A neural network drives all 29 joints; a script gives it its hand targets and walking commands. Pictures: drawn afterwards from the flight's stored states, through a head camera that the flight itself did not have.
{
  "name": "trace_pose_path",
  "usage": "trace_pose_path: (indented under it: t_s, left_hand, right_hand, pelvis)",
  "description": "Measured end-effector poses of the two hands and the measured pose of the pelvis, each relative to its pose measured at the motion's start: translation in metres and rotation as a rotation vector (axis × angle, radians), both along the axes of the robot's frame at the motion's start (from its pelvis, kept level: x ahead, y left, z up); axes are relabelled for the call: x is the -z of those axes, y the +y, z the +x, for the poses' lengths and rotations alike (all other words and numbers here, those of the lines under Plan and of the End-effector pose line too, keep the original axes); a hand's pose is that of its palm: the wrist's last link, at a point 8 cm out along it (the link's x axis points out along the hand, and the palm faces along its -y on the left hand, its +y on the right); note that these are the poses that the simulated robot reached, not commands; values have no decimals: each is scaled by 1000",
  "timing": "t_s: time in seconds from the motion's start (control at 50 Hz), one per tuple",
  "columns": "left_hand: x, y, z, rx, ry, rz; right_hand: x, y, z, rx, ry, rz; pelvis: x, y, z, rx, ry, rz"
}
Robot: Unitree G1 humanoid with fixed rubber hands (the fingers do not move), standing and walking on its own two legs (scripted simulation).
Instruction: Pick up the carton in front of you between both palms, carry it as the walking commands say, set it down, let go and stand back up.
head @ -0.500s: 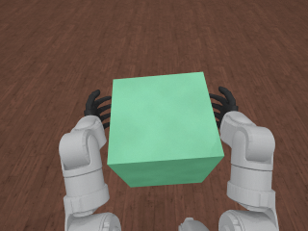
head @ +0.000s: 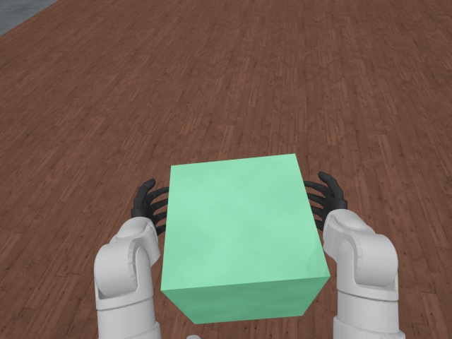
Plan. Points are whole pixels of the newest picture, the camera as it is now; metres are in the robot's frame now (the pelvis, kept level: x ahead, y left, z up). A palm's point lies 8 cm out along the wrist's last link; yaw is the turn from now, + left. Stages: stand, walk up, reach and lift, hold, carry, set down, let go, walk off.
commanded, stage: carry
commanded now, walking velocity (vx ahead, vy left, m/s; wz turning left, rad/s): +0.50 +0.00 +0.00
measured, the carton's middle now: (241, 245) +0.30 +0.00 +0.01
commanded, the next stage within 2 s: none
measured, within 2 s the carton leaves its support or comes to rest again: neither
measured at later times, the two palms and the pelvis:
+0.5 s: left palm (165, 117) +0.57 +0.17 +0.09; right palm (300, 114) +0.55 -0.13 +0.10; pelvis +0.34 +0.03 +0.00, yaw -3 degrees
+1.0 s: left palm (195, 50) +0.88 +0.13 +0.10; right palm (295, 45) +0.89 -0.17 +0.09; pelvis +0.66 -0.02 +0.00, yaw +0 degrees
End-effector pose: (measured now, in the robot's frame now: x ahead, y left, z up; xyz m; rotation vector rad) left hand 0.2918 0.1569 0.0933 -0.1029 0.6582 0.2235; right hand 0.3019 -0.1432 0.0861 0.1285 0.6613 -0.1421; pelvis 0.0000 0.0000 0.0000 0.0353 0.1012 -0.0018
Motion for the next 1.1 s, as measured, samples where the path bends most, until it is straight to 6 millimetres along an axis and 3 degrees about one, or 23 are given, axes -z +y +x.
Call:
trace_pose_path:
  t_s: [0.1,0.18,0.26,0.38,0.54,0.68,0.74,0.82,0.96,1.1]
  left_hand:
    - [5,7,59,56,-43,24]
    - [20,17,109,88,-48,6]
    - [25,17,146,129,33,16]
    - [12,15,207,160,28,15]
    - [0,6,304,117,-49,8]
    - [22,-23,414,90,-39,46]
    - [30,-29,446,64,35,47]
    - [24,-30,479,29,73,48]
    - [1,-32,563,39,13,46]
    - [-3,-20,669,84,-64,33]
  right_hand:
    - [3,7,49,7,-45,-44]
    - [11,17,91,25,-49,-82]
    - [16,18,116,61,33,-83]
    - [0,17,169,92,30,-89]
    - [-12,7,280,52,-49,-85]
    - [21,-23,398,26,-43,-42]
    - [29,-28,438,-1,29,-37]
    - [23,-29,483,-38,64,-39]
    - [0,-31,562,-25,3,-49]
    - [-9,-19,655,26,-72,-61]
  pelvis:
    - [13,15,78,6,-12,-12]
    - [28,30,142,37,-32,-3]
    - [16,39,188,57,-33,-26]
    - [2,41,257,54,-36,-49]
    - [8,22,365,43,-48,-45]
    - [37,-11,473,9,-62,-58]
    - [28,-21,504,-8,-52,-43]
    - [11,-29,546,-15,-42,-25]
    - [-3,-29,634,-2,-34,-10]
    - [11,-8,733,13,-50,-30]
